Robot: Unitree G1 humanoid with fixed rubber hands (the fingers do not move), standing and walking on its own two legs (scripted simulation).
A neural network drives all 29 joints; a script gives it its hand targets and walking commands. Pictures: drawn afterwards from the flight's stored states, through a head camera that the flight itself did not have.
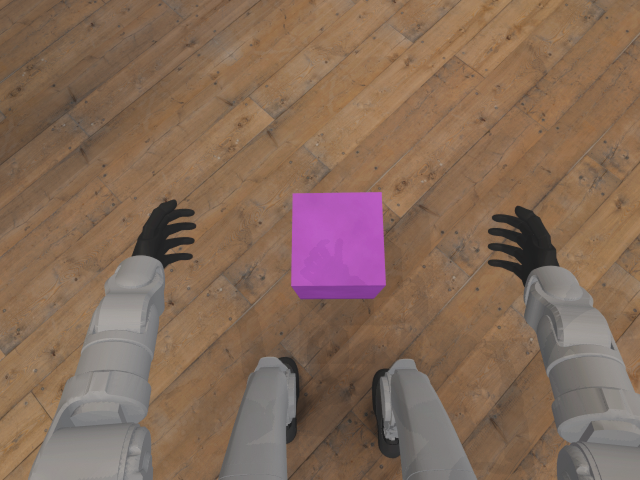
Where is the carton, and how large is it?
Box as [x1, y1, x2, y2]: [291, 192, 385, 298]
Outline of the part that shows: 381,192 293,193 291,285 300,298 373,298 385,285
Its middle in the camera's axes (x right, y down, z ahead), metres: +0.04 +0.02 +0.97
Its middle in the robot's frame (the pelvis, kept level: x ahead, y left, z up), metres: +0.50 -0.01 -0.56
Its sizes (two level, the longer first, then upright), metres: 0.210 0.200 0.250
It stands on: the floor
